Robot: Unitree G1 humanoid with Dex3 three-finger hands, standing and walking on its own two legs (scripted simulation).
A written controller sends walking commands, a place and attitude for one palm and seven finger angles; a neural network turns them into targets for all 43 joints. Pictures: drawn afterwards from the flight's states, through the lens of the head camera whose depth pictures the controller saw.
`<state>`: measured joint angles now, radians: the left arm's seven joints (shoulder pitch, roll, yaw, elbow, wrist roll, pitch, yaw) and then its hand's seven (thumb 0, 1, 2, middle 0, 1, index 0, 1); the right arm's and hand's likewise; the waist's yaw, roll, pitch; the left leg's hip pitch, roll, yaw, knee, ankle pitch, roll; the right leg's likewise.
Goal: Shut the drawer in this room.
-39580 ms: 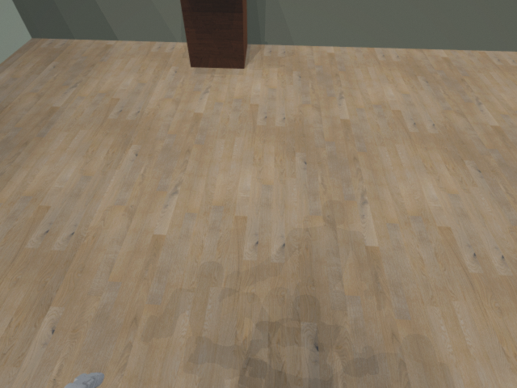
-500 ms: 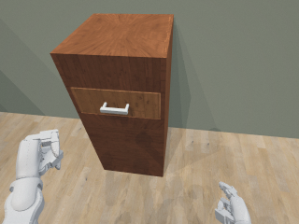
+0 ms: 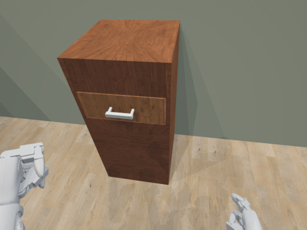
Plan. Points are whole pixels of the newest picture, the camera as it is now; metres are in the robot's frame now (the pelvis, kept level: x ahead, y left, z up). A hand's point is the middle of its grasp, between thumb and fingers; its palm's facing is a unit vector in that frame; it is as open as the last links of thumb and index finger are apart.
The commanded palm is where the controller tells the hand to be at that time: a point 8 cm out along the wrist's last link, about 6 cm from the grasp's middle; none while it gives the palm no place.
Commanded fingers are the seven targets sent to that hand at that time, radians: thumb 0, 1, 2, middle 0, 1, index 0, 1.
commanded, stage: step back with the hand held close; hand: left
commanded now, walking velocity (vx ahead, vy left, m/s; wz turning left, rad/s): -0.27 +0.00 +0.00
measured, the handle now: (120, 112) +0.59 +0.24 -0.08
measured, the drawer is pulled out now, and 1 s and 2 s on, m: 0.00 0.00 0.00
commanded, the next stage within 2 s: stop stepping back and stand still in 1.18 s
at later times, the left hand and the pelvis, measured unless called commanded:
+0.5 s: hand (18, 188) +0.14 +0.27 +0.16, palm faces +0.33 -0.79 -0.51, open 3.3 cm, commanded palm +0.07 +0.31 +0.17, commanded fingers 0.00 0.90 0.90 -1.40 -1.60 -1.40 -1.60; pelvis -0.06 +0.03 +0.00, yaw +0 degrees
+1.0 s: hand out of the picture +0.06 +0.27 +0.17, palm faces +0.38 -0.78 -0.49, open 3.2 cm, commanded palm -0.02 +0.31 +0.17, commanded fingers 0.00 0.90 0.90 -1.40 -1.60 -1.40 -1.60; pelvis -0.13 +0.03 -0.02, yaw +2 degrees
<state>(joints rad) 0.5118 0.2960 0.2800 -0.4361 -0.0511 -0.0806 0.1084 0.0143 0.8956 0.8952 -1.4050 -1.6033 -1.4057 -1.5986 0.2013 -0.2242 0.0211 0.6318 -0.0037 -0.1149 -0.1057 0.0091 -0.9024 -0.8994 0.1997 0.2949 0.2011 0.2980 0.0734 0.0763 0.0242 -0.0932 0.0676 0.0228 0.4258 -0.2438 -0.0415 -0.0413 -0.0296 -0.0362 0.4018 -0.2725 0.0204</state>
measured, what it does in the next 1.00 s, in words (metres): shifts its weight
